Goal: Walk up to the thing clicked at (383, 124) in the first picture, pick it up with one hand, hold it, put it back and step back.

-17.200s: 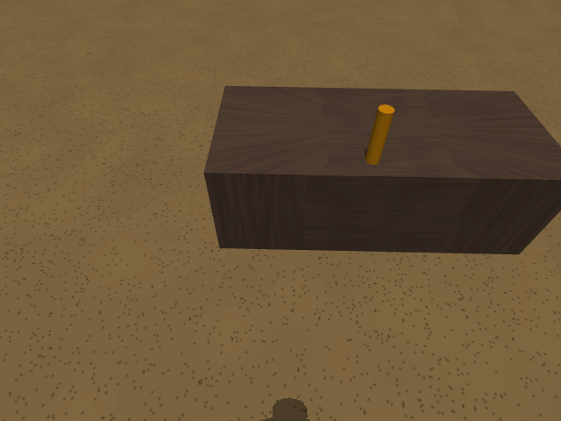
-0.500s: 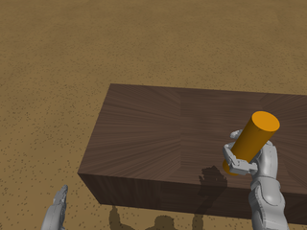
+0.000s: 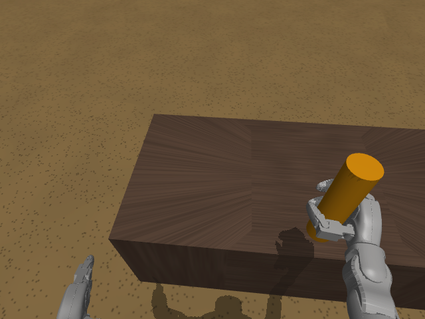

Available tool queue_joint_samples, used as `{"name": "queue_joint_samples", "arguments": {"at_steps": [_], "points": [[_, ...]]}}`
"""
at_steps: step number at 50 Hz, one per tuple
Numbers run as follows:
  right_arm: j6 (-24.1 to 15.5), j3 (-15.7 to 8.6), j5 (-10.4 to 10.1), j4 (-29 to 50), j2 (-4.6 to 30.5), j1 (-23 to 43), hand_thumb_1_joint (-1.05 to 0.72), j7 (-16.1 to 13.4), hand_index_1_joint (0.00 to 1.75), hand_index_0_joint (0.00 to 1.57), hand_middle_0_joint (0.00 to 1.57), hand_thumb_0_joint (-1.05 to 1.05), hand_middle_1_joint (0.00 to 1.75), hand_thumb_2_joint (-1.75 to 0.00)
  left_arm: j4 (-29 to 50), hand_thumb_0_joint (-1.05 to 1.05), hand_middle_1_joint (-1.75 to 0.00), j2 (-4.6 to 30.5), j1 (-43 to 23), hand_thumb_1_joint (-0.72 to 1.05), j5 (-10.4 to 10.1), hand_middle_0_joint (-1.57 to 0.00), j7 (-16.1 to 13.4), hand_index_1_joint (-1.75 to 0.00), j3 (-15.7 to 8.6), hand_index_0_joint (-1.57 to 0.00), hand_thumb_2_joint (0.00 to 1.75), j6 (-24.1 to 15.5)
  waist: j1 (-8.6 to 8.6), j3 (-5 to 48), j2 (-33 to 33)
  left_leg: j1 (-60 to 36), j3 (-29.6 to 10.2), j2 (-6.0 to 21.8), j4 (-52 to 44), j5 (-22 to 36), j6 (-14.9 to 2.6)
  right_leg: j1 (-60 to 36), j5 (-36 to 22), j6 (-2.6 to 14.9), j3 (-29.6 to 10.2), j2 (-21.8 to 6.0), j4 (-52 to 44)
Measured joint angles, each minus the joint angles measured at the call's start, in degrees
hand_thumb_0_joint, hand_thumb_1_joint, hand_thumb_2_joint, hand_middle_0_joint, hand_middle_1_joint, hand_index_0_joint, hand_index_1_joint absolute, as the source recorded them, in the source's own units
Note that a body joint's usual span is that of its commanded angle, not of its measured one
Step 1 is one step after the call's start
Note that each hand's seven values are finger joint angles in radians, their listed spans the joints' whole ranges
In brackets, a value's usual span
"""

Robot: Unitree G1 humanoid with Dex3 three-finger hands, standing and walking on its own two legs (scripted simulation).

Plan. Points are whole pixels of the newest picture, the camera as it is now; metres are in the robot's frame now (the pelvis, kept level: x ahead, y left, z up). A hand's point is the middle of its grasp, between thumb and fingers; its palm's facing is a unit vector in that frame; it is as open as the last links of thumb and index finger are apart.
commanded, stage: hold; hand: right
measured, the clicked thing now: (337, 203) +0.33 -0.18 +0.07
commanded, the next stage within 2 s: crouch in 0.78 s
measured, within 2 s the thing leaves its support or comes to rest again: neither
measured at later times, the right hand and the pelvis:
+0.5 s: hand (329, 214) +0.33 -0.17 +0.05, palm faces +0.15 +0.99 +0.01, open 6.9 cm; pelvis +0.00 -0.01 +0.00, yaw +0 degrees
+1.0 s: hand (330, 214) +0.33 -0.18 +0.04, palm faces +0.17 +0.99 +0.01, open 6.9 cm; pelvis +0.00 +0.00 +0.00, yaw +0 degrees
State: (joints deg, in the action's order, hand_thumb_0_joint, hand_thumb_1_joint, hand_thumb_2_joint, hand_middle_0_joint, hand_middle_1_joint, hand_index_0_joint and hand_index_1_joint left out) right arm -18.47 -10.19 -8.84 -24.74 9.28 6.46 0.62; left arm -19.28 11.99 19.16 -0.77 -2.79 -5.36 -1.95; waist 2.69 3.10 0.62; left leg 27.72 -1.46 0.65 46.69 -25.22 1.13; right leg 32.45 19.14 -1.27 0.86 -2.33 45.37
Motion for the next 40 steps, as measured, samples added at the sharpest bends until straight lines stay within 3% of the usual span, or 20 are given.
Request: {"name": "queue_joint_samples", "arguments": {"at_steps": [14, 21, 30, 40], "points": [[-1.19, -0.34, 0.30, 0.42, 0.11, -1.22, 0.03, -0.33, 1.09, 0.91, 0.90, -0.01, 1.08, -1.12, 0.84, -0.01, -0.06, -0.17, 0.24, -0.53, -0.01, -0.05, 0.24, -0.05, -0.03, -0.06, 0.04, 0.42, -0.13, 0.22, 0.34, -0.09, 0.05, 0.02, 0.10, -0.12, 0.11, 0.11, 0.29, 0.13, -0.06, 0.02, 0.46], [-0.61, 0.61, 0.33, 1.13, -0.06, -1.76, 0.03, 0.32, 1.09, 0.91, 0.90, -0.01, 1.08, -1.12, 0.96, -0.01, -0.06, -0.51, 0.60, -0.53, 0.02, -0.05, 0.62, -0.05, 0.11, -0.06, 0.04, 0.41, -0.19, 0.19, -0.11, 0.00, -0.12, 0.15, 0.00, 0.02, 0.28, 0.22, 0.28, 0.26, 0.11, 0.13, 0.50], [-0.90, -0.67, 0.08, -0.60, -0.04, 0.17, 0.03, -0.37, 1.09, 0.91, 0.90, -0.01, 1.08, -1.12, 0.88, -0.01, -0.06, -0.12, 0.40, -0.53, -0.11, -0.05, 0.17, -0.05, -0.32, -0.06, 0.04, 0.45, 0.03, -0.01, 0.12, 0.17, -0.27, 0.16, 0.36, 0.02, 0.35, 0.27, 0.22, 0.37, 0.25, 0.14, 0.69], [-0.03, 0.72, 0.53, 0.42, -0.57, -0.69, 0.02, -0.35, 1.09, 0.91, 0.90, -0.01, 1.08, -1.12, 0.83, -0.01, -0.06, -0.41, 0.36, -0.53, -0.01, -0.05, 0.49, -0.05, 0.16, -0.06, 0.04, 0.68, -0.04, 0.15, -0.19, 0.05, -0.29, 0.05, 0.17, 0.21, 0.31, 0.17, 0.13, 0.31, 0.26, 0.03, 0.62]]}}
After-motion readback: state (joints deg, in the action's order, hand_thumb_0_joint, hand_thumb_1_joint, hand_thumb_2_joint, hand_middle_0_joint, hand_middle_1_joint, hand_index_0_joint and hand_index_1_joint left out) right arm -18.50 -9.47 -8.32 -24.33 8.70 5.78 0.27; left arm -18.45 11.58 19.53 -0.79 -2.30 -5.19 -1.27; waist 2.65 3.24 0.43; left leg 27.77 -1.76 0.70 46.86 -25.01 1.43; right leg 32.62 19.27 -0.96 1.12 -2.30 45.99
